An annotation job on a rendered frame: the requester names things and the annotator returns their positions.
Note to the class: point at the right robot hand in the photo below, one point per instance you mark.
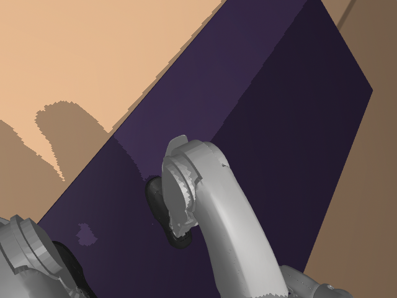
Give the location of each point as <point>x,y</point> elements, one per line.
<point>298,284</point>

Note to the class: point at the right robot foot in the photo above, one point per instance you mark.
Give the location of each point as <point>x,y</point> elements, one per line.
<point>154,197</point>

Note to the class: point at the left robot foot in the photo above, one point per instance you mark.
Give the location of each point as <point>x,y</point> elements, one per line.
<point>74,268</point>

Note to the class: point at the right robot arm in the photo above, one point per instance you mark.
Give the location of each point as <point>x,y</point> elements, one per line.
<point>328,291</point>

